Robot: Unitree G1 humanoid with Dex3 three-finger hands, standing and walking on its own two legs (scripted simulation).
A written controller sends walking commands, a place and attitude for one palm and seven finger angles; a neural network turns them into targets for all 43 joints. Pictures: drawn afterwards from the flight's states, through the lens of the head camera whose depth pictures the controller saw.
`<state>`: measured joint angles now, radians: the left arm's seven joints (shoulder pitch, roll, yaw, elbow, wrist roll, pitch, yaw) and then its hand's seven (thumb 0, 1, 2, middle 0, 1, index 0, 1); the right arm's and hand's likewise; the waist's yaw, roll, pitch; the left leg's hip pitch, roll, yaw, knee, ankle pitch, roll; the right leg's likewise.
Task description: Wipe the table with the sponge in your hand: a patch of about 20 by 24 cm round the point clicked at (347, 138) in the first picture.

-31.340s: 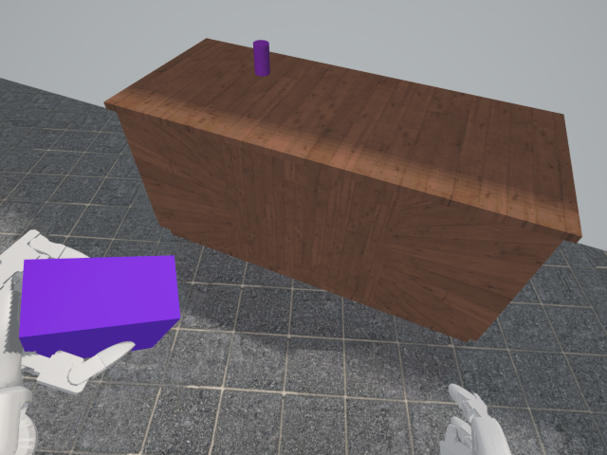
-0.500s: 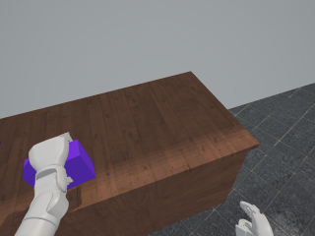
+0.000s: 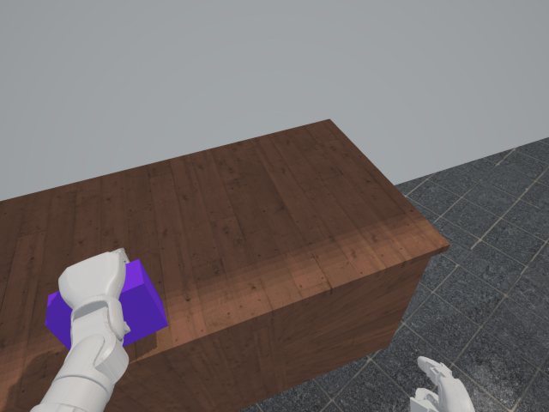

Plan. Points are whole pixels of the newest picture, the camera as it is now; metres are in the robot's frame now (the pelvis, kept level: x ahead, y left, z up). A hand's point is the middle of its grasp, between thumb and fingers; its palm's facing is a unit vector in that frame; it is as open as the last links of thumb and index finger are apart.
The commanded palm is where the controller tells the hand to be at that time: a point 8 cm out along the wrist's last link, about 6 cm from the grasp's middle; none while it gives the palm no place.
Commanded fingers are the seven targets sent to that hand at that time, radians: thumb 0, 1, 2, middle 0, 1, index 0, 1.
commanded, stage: lower the sponge onto the table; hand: left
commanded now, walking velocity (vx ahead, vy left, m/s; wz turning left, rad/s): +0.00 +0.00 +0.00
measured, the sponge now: (116, 318) +0.26 +0.31 -0.03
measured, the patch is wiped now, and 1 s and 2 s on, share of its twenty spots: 0.00 0.05 0.60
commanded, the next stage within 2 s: wipe forward along the first lane in 0.20 s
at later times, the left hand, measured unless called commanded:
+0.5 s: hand (115, 299) +0.28 +0.31 -0.01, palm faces -0.11 -0.05 -0.99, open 10.3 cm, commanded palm +0.27 +0.30 +0.05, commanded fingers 0.00 0.10 1.30 -1.20 -1.60 -1.20 -1.60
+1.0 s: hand (124, 271) +0.34 +0.32 -0.01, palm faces -0.11 -0.02 -0.99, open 10.4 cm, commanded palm +0.32 +0.31 +0.03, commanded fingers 0.00 0.10 1.30 -1.20 -1.60 -1.20 -1.60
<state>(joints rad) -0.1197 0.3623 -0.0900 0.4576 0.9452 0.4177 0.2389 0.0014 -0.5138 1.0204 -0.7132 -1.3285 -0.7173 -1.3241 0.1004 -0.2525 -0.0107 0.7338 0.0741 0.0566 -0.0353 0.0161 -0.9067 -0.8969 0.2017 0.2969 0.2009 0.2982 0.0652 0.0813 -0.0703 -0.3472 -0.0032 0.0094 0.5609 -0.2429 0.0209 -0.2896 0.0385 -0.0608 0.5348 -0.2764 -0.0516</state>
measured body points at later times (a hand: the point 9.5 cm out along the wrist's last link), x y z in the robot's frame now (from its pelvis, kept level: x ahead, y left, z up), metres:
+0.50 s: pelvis +0.00 +0.00 -0.01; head +0.01 -0.01 +0.44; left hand +0.28 +0.31 +0.04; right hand +0.17 -0.24 -0.12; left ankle +0.03 +0.11 -0.73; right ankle +0.00 -0.09 -0.73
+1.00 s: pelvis -0.01 +0.01 -0.01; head +0.02 +0.00 +0.44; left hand +0.34 +0.32 +0.04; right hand +0.11 -0.26 -0.14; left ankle +0.03 +0.11 -0.73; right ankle +0.00 -0.09 -0.73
